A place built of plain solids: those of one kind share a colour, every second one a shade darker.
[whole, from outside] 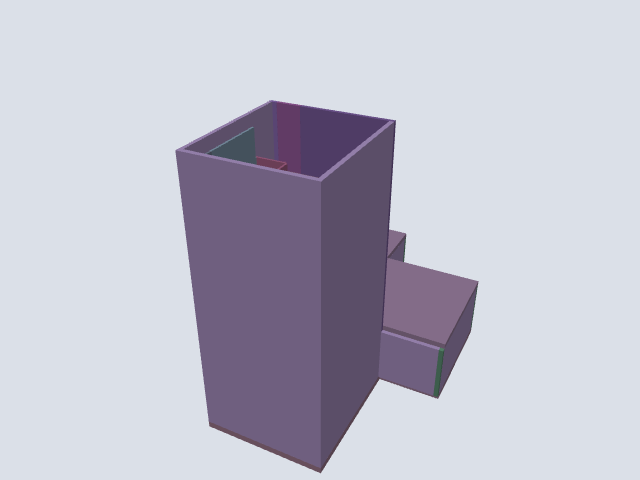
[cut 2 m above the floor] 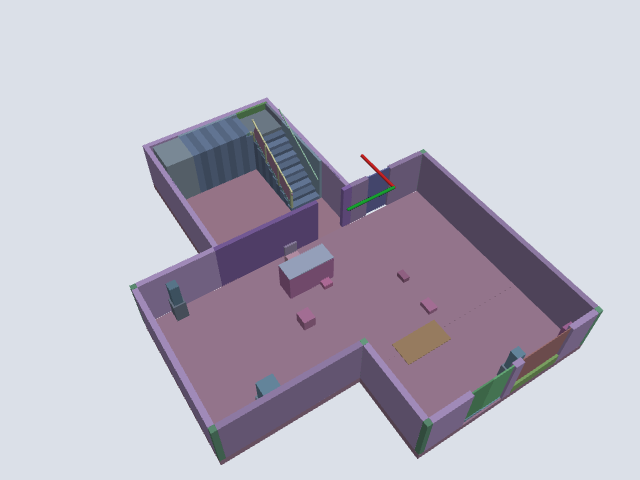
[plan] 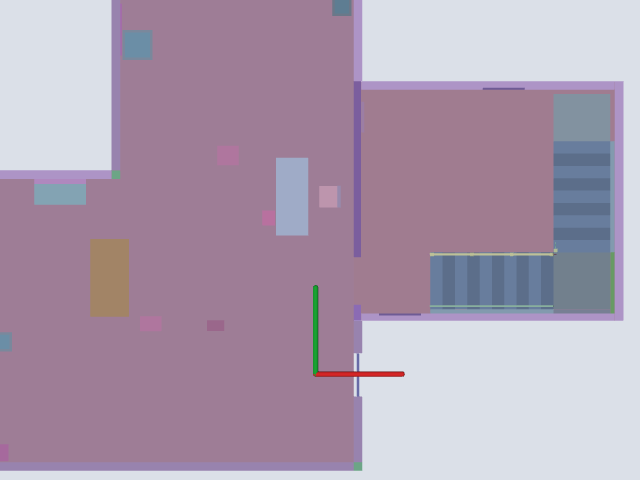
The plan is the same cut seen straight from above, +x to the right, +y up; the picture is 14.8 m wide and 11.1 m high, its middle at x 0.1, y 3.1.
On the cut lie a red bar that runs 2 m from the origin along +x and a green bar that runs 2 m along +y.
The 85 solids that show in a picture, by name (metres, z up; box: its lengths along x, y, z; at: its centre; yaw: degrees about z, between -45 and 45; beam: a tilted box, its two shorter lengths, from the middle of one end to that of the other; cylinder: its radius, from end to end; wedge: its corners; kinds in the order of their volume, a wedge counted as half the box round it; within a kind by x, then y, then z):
{
 "wall_1": {"box": [0.2, 1.11, 2.7], "at": [-7.62, -1.48, 1.35]},
 "wall_2": {"box": [0.2, 0.35, 2.7], "at": [-7.62, 1.25, 1.35]},
 "wall_3": {"box": [0.2, 1.49, 2.7], "at": [-7.62, 3.77, 1.35]},
 "wall_4": {"box": [2.8, 0.2, 2.7], "at": [-6.12, 4.61, 1.35]},
 "wall_5": {"box": [0.2, 4.8, 2.7], "at": [-4.62, 7.11, 1.35]},
 "wall_6": {"box": [8.4, 0.2, 2.7], "at": [-3.32, -2.14, 1.35]},
 "wall_7": {"box": [5.4, 0.2, 2.7], "at": [-1.82, 9.61, 1.35]},
 "wall_8": {"box": [0.2, 1.52, 2.7], "at": [0.98, -1.28, 1.35]},
 "wall_9": {"box": [0.2, 0.75, 2.7], "at": [0.98, 0.86, 1.35]},
 "wall_10": {"box": [0.2, 2.74, 2.7], "at": [0.98, 8.14, 1.35]},
 "wall_11": {"box": [5.86, 0.17, 12.72], "at": [3.98, 1.31, 6.36]},
 "wall_12": {"box": [5.86, 0.19, 12.72], "at": [3.98, 6.67, 6.36]},
 "wall_13": {"box": [0.21, 5.54, 12.72], "at": [7.02, 4.0, 6.36]},
 "lobby_floor_slab_1": {"box": [3.0, 6.95, 0.3], "at": [-6.22, 1.24, -0.15]},
 "lobby_floor_slab_2": {"box": [5.6, 11.95, 0.3], "at": [-1.92, 3.74, -0.15]},
 "lobby_ceiling_slab_1": {"box": [3.0, 6.95, 0.25], "at": [-6.22, 1.24, 2.82]},
 "lobby_ceiling_slab_2": {"box": [5.6, 11.95, 0.25], "at": [-1.92, 3.74, 2.82]},
 "tread_slab_1": {"box": [0.29, 1.32, 0.15], "at": [2.79, 2.16, 0.08]},
 "tread_slab_2": {"box": [0.29, 1.32, 0.31], "at": [3.08, 2.16, 0.16]},
 "tread_slab_3": {"box": [0.29, 1.32, 0.46], "at": [3.37, 2.16, 0.23]},
 "tread_slab_4": {"box": [0.29, 1.32, 0.62], "at": [3.65, 2.16, 0.31]},
 "tread_slab_5": {"box": [0.29, 1.32, 0.78], "at": [3.94, 2.16, 0.39]},
 "tread_slab_6": {"box": [0.29, 1.32, 0.93], "at": [4.22, 2.16, 0.47]},
 "tread_slab_7": {"box": [0.29, 1.32, 1.08], "at": [4.5, 2.16, 0.54]},
 "tread_slab_8": {"box": [0.29, 1.32, 1.24], "at": [4.79, 2.16, 0.62]},
 "tread_slab_9": {"box": [0.29, 1.32, 1.4], "at": [5.07, 2.16, 0.7]},
 "tread_slab_10": {"box": [0.29, 1.32, 1.55], "at": [5.35, 2.16, 0.78]},
 "tread_slab_11": {"box": [1.32, 0.29, 1.86], "at": [6.16, 2.96, 0.93]},
 "tread_slab_12": {"box": [1.32, 0.29, 2.01], "at": [6.16, 3.24, 1.01]},
 "tread_slab_13": {"box": [1.32, 0.29, 2.17], "at": [6.16, 3.53, 1.09]},
 "tread_slab_14": {"box": [1.32, 0.29, 2.33], "at": [6.16, 3.81, 1.16]},
 "tread_slab_15": {"box": [1.32, 0.29, 2.48], "at": [6.16, 4.1, 1.24]},
 "tread_slab_16": {"box": [1.32, 0.29, 2.63], "at": [6.16, 4.39, 1.32]},
 "tread_slab_17": {"box": [1.32, 0.29, 2.79], "at": [6.16, 4.67, 1.39]},
 "tread_slab_18": {"box": [1.32, 0.29, 2.94], "at": [6.16, 4.96, 1.47]},
 "tread_slab_19": {"box": [1.32, 0.29, 3.1], "at": [6.16, 5.24, 1.55]},
 "floor_slab_1": {"box": [6.24, 5.54, 0.3], "at": [4.0, 4.0, -0.15]},
 "wall_cheek_1": {"box": [0.17, 0.37, 12.72], "at": [0.96, 1.42, 6.36]},
 "wall_cheek_2": {"box": [0.17, 4.07, 12.72], "at": [0.96, 4.73, 6.36]},
 "landing_slab_1": {"box": [1.32, 1.32, 1.7], "at": [6.15, 2.16, 0.85]},
 "landing_slab_2": {"box": [1.32, 1.1, 3.25], "at": [6.16, 5.93, 1.63]},
 "wall_wall_1": {"box": [2.85, 0.1, 12.15], "at": [4.07, 1.45, 6.08]},
 "wall_wall_2": {"box": [0.1, 2.57, 12.15], "at": [6.86, 4.1, 6.08]},
 "wall_head_1": {"box": [0.17, 1.1, 10.65], "at": [0.96, 2.15, 7.39]},
 "wall_land_far_wall_1": {"box": [0.1, 1.42, 12.15], "at": [6.86, 2.11, 6.08]},
 "wall_land_wall_1": {"box": [1.32, 0.1, 12.15], "at": [6.16, 1.45, 6.08]},
 "lobby_desk_body_1": {"box": [0.75, 1.8, 1.1], "at": [-0.55, 4.1, 0.55]},
 "wallpost_1": {"box": [0.2, 0.2, 2.7], "at": [-7.62, -2.14, 1.35]},
 "wallpost_2": {"box": [0.2, 0.2, 2.7], "at": [-7.62, 4.61, 1.35]},
 "wallpost_3": {"box": [0.2, 0.2, 2.7], "at": [-4.62, 4.61, 1.35]},
 "wallpost_4": {"box": [0.2, 0.2, 2.7], "at": [-4.62, 9.61, 1.35]},
 "wallpost_5": {"box": [0.2, 0.2, 2.7], "at": [0.98, -2.14, 1.35]},
 "wallpost_6": {"box": [0.2, 0.2, 2.7], "at": [0.98, 9.61, 1.35]},
 "lobby_planter_box_1": {"box": [0.45, 0.45, 0.65], "at": [-7.25, 0.74, 0.32]},
 "lobby_planter_box_2": {"box": [0.7, 0.7, 0.65], "at": [-4.12, 7.61, 0.32]},
 "lobby_planter_box_3": {"box": [0.45, 0.45, 0.8], "at": [0.6, 8.5, 0.4]},
 "lobby_planter_plant_1": {"box": [0.33, 0.33, 0.9], "at": [-7.25, 0.74, 1.1]},
 "lobby_planter_plant_2": {"box": [0.58, 0.58, 0.9], "at": [-4.12, 7.61, 1.1]},
 "lobby_planter_plant_3": {"box": [0.33, 0.33, 0.9], "at": [0.6, 8.5, 1.25]},
 "guard_panel_1": {"box": [0.1, 1.35, 1.1], "at": [2.55, 2.08, 10.3]},
 "guard_panel_2": {"box": [2.85, 0.1, 1.1], "at": [4.03, 2.9, 10.3]},
 "lobby_seats_seat_1": {"box": [1.2, 0.6, 0.45], "at": [-5.91, 4.21, 0.22]},
 "door_leaf_1": {"box": [0.97, 0.045, 2.05], "at": [1.95, 1.38, 1.02]},
 "door_leaf_2": {"box": [0.97, 0.045, 2.05], "at": [4.35, 6.6, 1.02]},
 "wall_sill_lobby_glazing_1": {"box": [0.2, 2.0, 0.45], "at": [-7.62, 0.07, 0.22]},
 "lobby_entrance_leaf_1": {"box": [0.05, 0.8, 2.05], "at": [-7.62, 1.82, 1.07]},
 "lobby_entrance_leaf_2": {"box": [0.05, 0.8, 1.98], "at": [-7.62, 2.62, 1.11]},
 "lobby_left_box_1": {"box": [0.5, 0.35, 0.2], "at": [-3.81, 1.16, 0.1]},
 "lobby_left_box_2": {"box": [0.4, 0.25, 0.2], "at": [-2.31, 1.12, 0.1]},
 "lobby_left_box_3": {"box": [0.5, 0.45, 0.45], "at": [-2.03, 5.06, 0.22]},
 "lobby_runner_top_1": {"box": [0.9, 1.8, 0.08], "at": [-4.76, 2.22, -0.01]},
 "lobby_lift_leaf_1": {"box": [0.06, 1.0, 2.1], "at": [0.98, -0.02, 1.05]},
 "lobby_bin_body_1": {"box": [0.4, 0.4, 0.75], "at": [-7.3, -1.82, 0.37]},
 "lobby_desk_chair_seat_1": {"box": [0.5, 0.5, 0.48], "at": [0.33, 4.1, 0.24]},
 "lobby_glazing_pane_1": {"box": [0.03, 2.0, 1.65], "at": [-7.62, 0.07, 1.27]},
 "lobby_seats_back_1": {"box": [1.2, 0.12, 0.5], "at": [-5.91, 4.45, 0.7]},
 "lobby_desk_counter_1": {"box": [0.75, 1.8, 0.04], "at": [-0.55, 4.1, 1.12]},
 "panel_sheet_1": {"beam": [0.66, 0.024], "from": [2.74, 2.77, 0.69], "to": [5.41, 2.77, 2.14]},
 "lobby_board_panel_1": {"box": [0.04, 1.2, 0.8], "at": [-4.5, 7.97, 1.4]},
 "furn_radiator_panel_body_1": {"box": [0.07, 0.71, 0.48], "at": [1.09, 5.94, 0.36]},
 "lobby_parcel_box_1": {"box": [0.3, 0.35, 0.2], "at": [-1.09, 3.61, 0.1]},
 "lobby_desk_chair_back_1": {"box": [0.08, 0.5, 0.47], "at": [0.54, 4.1, 0.71]},
 "rail_top_1": {"beam": [0.06, 0.06], "from": [2.65, 2.77, 1.06], "to": [5.5, 2.77, 2.61]},
 "posts_1": {"box": [0.09, 0.09, 0.93], "at": [2.69, 2.77, 0.62]},
 "handrail_rail_1": {"beam": [0.045, 0.045], "from": [2.65, 1.57, 1.06], "to": [5.5, 1.57, 2.61]}
}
